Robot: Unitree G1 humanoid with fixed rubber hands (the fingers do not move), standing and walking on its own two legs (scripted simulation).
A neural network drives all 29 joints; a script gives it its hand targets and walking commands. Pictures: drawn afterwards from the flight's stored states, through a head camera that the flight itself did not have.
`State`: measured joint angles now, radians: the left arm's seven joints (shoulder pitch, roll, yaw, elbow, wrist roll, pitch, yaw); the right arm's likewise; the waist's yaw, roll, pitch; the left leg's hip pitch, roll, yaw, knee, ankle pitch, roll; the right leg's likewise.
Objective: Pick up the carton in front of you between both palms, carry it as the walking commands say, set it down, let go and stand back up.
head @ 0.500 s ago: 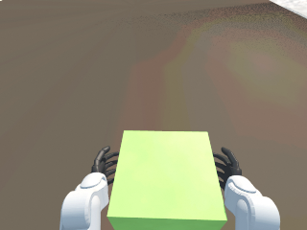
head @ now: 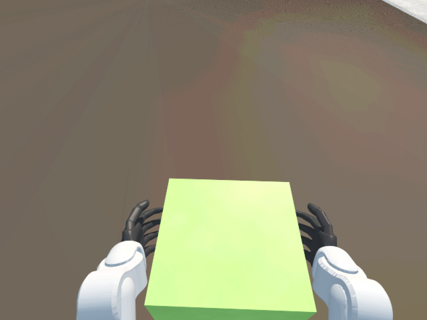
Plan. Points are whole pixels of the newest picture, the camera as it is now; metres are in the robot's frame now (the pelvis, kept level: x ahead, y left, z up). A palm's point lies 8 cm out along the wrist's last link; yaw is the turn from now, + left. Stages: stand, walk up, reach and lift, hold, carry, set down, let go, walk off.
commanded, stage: carry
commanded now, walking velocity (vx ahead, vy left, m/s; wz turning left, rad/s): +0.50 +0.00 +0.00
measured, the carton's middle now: (225, 265) +0.22 -0.01 +0.00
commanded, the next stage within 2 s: none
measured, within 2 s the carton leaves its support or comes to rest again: neither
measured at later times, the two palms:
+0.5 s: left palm (152, 120) +0.56 +0.16 +0.07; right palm (269, 116) +0.58 -0.14 +0.08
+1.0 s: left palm (168, 72) +0.81 +0.14 +0.07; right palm (260, 70) +0.83 -0.16 +0.07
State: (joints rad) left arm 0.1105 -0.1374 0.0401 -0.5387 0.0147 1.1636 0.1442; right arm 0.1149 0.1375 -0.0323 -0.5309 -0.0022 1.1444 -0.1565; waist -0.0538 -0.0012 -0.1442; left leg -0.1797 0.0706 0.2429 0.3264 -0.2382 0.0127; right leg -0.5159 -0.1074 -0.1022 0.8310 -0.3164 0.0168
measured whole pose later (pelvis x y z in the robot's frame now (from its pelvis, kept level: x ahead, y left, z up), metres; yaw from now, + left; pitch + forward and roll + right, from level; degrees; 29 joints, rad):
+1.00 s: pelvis +0.60 -0.02 +0.00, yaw +3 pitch +3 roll +0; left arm 0.12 -0.14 0.04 -0.61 0.00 1.14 0.14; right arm 0.10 0.13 -0.02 -0.60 -0.01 1.15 -0.15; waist 0.01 0.02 -0.02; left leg -0.24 0.06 0.11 0.52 -0.38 -0.02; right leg -0.28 -0.03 -0.23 0.38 -0.15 -0.07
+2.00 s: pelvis +0.65 +0.01 -0.01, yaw +2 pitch +3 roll +0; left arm -0.16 -0.13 0.14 0.10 0.19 0.70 0.05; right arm -0.16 0.13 -0.14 0.11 -0.19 0.69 -0.05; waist 0.00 0.00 -0.05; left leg -0.21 0.05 0.17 0.52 -0.36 0.01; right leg -0.28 -0.07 -0.18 0.54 -0.30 -0.01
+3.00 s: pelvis +0.61 +0.00 -0.01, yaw +2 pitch +2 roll +0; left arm -0.19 -0.14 0.16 0.15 0.22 0.73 0.03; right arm -0.19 0.14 -0.16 0.14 -0.23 0.73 -0.03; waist 0.01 0.00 -0.06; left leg -0.24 0.05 0.17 0.51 -0.30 0.01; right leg -0.30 -0.07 -0.18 0.50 -0.23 -0.02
